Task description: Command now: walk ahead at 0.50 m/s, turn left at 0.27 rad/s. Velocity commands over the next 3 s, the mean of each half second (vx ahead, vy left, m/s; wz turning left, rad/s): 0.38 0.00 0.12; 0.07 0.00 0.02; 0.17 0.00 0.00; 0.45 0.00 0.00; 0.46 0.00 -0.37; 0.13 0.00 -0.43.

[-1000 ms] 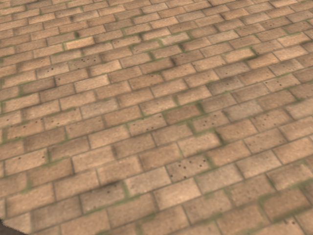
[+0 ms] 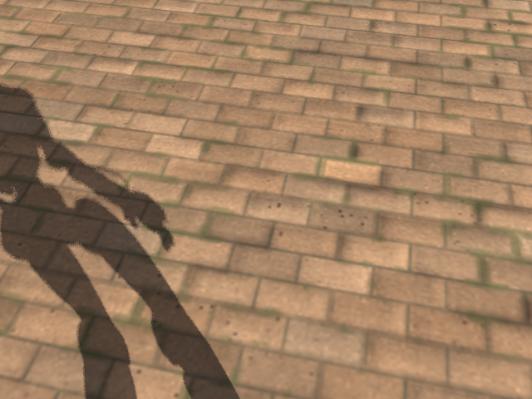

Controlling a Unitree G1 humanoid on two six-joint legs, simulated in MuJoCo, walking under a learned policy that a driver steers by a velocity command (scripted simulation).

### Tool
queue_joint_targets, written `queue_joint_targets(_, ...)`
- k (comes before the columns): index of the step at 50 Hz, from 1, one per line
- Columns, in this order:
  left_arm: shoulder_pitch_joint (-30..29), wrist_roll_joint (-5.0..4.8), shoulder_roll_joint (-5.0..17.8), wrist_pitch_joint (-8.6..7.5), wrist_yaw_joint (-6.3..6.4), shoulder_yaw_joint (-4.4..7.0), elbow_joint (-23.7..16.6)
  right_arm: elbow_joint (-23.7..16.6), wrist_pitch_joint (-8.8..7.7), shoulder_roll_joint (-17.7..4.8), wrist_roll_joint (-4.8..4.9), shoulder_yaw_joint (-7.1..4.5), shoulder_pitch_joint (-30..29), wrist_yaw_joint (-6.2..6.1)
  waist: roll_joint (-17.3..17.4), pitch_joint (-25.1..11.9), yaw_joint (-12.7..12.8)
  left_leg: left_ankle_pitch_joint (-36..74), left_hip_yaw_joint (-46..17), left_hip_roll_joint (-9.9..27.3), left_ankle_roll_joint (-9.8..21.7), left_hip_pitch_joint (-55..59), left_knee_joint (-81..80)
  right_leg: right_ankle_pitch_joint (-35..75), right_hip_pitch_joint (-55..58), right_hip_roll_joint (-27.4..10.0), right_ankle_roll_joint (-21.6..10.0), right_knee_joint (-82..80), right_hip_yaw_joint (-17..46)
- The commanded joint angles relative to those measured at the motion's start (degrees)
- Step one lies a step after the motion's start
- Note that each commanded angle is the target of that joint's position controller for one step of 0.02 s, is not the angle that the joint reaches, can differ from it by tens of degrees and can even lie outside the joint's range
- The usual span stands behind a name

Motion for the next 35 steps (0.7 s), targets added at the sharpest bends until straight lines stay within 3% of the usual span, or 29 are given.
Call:
queue_joint_targets(1,4.82,0.7,5.55,0.16,0.47,1.18,-1.16,-6.47,-1.74,-6.24,-0.82,-1.6,-4.84,0.31,-6.41,-0.66,2.59,6.32,-0.68,7.34,-0.08,-20.48,1.61,-4.28,17.54,-16.56,-9.87,-15.99,22.87)
queue_joint_targets(3,5.36,0.16,5.04,-0.03,0.6,0.96,-0.36,-6.04,-1.73,-4.17,-0.55,-1.15,-3.7,0.76,-7.96,-1.19,1.56,6.94,1.41,8.31,-0.48,-18.21,-2.75,1.43,15.62,-14.92,-10.38,-17.66,18.54)
queue_joint_targets(6,6.98,-0.62,8.1,-0.02,0.97,1.66,0.96,-7.66,-1.86,-2.16,-1.13,-0.1,-8.19,0.99,-6.68,0.06,2.4,11.1,3.54,9.45,-1.72,-19.48,-12.23,7.35,14.56,-15.53,-11.82,-20.17,14.4)
queue_joint_targets(8,7.82,-0.83,9.23,0.39,1.18,1.87,1.59,-8.25,-2.23,-1.36,-1.07,0.43,-11.63,1.33,-6.17,0.36,3.51,17.48,4.58,9.31,-2.04,-18.07,-19.64,9.03,14.29,-14.53,-11.01,-20.86,10.94)
queue_joint_targets(11,10.28,-1.32,10.07,0.97,1.23,1.85,2.91,-9.06,-2.66,-1.25,-0.61,0.66,-16.68,1.93,-6.09,1.14,5.36,24.92,6.34,7.7,-2.37,-13.96,-28.53,10.65,13.96,-13.38,-9.61,-20.49,7.08)
queue_joint_targets(14,12.87,-1.32,10.18,2.14,1.42,1.64,4.72,-10.25,-3.11,-1.8,-0.69,0.38,-19.94,2.6,-6.66,1.49,5.82,26.57,6.93,5.53,-1.45,-11.19,-33.76,20.92,17.21,-14.16,-7.89,-16.29,6.05)
queue_joint_targets(16,12.46,-1.37,10.78,2.88,1.76,1.75,5.15,-10.02,-3.37,-3.07,-1.04,-0.24,-18.55,3.01,-7.45,-0.37,4.0,25.82,6.78,4.36,0.2,-6.96,-36.72,26.52,19.44,-14.43,-6.0,-11.55,5.86)
queue_joint_targets(18,10.86,-1.34,10.26,3.03,2.1,1.44,4.71,-6.75,-3.4,-6.01,-2.09,-1.69,-8.98,2.54,-6.18,-5.93,-1.41,33.44,8.06,3.12,2.85,8.2,-41.24,33.25,16.89,-10.81,-2.96,-0.42,3.39)
queue_joint_targets(19,10.79,0.12,7.6,2.64,2.23,0.38,3.22,-5.72,-3.28,-9.93,-3.11,-2.52,-2.37,1.85,-1.07,-12.83,-3.6,54.14,0.46,11.77,5.97,22.36,-37.34,19.78,8.83,-7.49,-0.15,11.89,1.2)
queue_joint_targets(20,19.78,1.13,1.93,2.22,1.89,-1.7,3.89,-5.93,-2.43,-11.48,-4.11,-2.1,-1.07,1.52,13.42,-21.14,-0.49,72.03,-17.32,27.38,16.51,39.07,-34.89,-23.66,-7.4,-0.78,4.12,32.05,0.26)
queue_joint_targets(21,22.42,0.01,5.86,2.3,1.54,-1.01,5.87,-5.17,-1.56,-8.25,-2.61,-1.43,0.51,1.91,10.97,-26.98,-1.72,67.32,-21.91,28.25,19.53,38.61,-36.32,-31.3,-8.88,-1.88,4.65,39.24,7.1)
queue_joint_targets(22,17.5,-1.56,9.12,2.76,1.49,-0.02,5.05,-4.8,-1.07,-7.23,-1.71,-1.27,-2.57,2.15,7.64,-19.94,-1.94,57.9,-17.2,24.98,18.03,32.65,-39.09,-28.82,-13.19,-3.91,5.09,41.74,5.75)
queue_joint_targets(23,12.4,-1.47,8.75,3.38,2.01,0.0,4.11,-4.88,-1.06,-5.47,-1.49,-0.65,-6.87,2.11,3.74,-13.62,-1.2,52.53,-12.67,21.55,15.22,25.45,-41.15,-25.12,-14.31,-5.92,5.35,39.49,4.38)
queue_joint_targets(24,10.24,-0.79,8.06,4.26,2.57,0.12,3.91,-4.8,-1.13,-3.73,-1.81,0.04,-10.16,2.19,1.92,-9.88,0.18,49.83,-9.6,19.54,13.57,18.24,-43.12,-22.14,-12.44,-7.37,5.77,35.84,4.48)
queue_joint_targets(25,10.89,-0.47,7.05,5.38,2.98,0.07,4.12,-4.6,-1.17,-3.04,-2.23,0.32,-12.99,2.28,2.99,-8.03,2.47,48.11,-6.24,17.62,12.18,10.93,-45.19,-19.91,-6.93,-8.44,6.19,31.23,4.57)
queue_joint_targets(27,12.77,-0.09,4.34,6.55,3.53,-0.54,4.95,-3.82,-1.28,-3.67,-3.23,-0.06,-15.85,2.33,5.34,-7.41,4.55,46.53,-1.81,15.31,11.76,2.7,-47.51,-16.61,2.05,-7.28,6.87,22.51,2.34)
queue_joint_targets(29,11.78,0.38,3.65,6.93,3.85,-0.84,5.14,-2.69,-1.23,-4.1,-3.24,-0.22,-15.91,1.97,5.57,-8.76,4.12,42.17,-0.74,14.88,11.89,1.58,-48.33,-11.62,6.46,-6.7,6.55,15.45,1.75)
queue_joint_targets(32,9.23,0.53,4.44,7.76,3.77,-0.56,5.17,-0.91,-0.54,-4.32,-2.54,-0.04,-16.19,1.47,5.04,-7.79,3.69,21.52,-1.18,14.39,10.4,-1.03,-49.98,-2.46,11.8,-6.16,5.07,7.24,1.36)
queue_joint_targets(34,7.17,1.47,4.55,7.92,3.62,-0.51,4.76,0.4,-0.2,-2.7,-2.3,0.72,-15.71,1.46,3.77,-4.34,3.9,3.39,-1.08,11.76,6.73,-4.88,-50.61,1.3,15.6,-5.79,3.29,0.6,1.23)
queue_joint_targets(35,5.91,1.92,5.4,7.83,3.74,-0.5,3.88,1.67,-0.17,-1.54,-2.56,1.23,-13.78,1.53,2.27,-2.15,3.52,-2.63,-0.96,10.15,4.03,-6.32,-50.26,3.06,16.25,-7.91,2.11,-3.04,3.69)
Next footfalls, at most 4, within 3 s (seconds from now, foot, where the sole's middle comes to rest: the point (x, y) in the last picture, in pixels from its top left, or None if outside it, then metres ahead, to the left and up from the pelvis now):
0.38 left None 0.36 0.15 -0.77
0.70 right None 0.35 -0.09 -0.77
1.84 left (217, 310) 0.73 0.16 -0.77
2.40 right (299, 219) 1.04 -0.08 -0.77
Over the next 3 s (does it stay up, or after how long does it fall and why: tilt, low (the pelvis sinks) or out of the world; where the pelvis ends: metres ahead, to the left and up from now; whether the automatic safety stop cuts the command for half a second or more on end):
stays up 1.10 0.01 0.00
